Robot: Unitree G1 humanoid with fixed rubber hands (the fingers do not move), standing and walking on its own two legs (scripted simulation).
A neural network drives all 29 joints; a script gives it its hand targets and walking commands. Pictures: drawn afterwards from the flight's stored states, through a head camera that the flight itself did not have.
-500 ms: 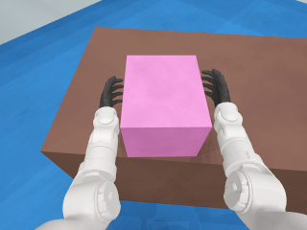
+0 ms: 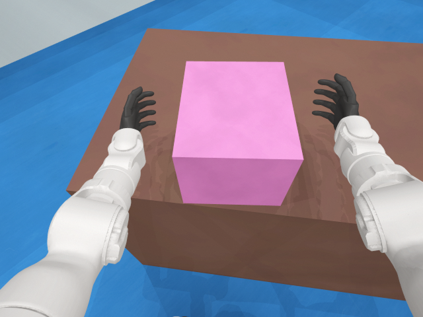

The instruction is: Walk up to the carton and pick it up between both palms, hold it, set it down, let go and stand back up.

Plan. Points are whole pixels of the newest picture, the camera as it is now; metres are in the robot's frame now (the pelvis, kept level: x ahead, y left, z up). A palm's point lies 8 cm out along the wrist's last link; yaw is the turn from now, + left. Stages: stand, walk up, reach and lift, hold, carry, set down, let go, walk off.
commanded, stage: set down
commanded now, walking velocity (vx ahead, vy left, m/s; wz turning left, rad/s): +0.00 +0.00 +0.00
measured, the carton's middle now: (233, 133) +0.47 +0.01 +0.05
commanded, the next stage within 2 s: none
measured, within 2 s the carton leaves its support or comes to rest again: neither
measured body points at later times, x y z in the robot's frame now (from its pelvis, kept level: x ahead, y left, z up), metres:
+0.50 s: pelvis -0.01 -0.01 +0.01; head +0.04 +0.00 +0.46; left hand +0.46 +0.22 +0.17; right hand +0.49 -0.20 +0.19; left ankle +0.02 +0.14 -0.72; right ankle +0.01 -0.10 -0.72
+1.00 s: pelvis +0.01 -0.01 +0.02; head +0.02 +0.00 +0.47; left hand +0.41 +0.23 +0.16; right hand +0.45 -0.21 +0.17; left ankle +0.02 +0.14 -0.72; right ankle +0.01 -0.10 -0.72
